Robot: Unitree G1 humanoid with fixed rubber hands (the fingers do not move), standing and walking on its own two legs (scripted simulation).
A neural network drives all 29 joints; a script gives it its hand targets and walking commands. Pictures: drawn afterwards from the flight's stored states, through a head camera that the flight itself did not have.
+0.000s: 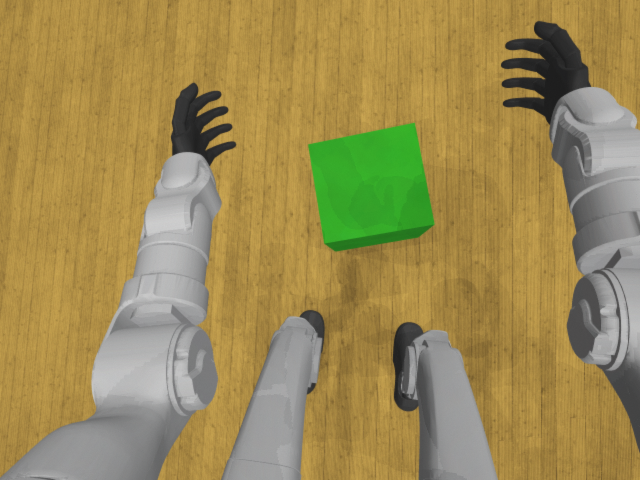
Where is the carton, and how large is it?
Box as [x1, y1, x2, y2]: [308, 123, 434, 251]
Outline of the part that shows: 414,123 308,144 324,243 335,251 417,237 434,224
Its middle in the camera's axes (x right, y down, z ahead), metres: +0.12 -0.10 +0.87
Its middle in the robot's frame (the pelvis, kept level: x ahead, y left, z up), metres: +0.51 +0.02 -0.52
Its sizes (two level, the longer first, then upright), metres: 0.210 0.200 0.250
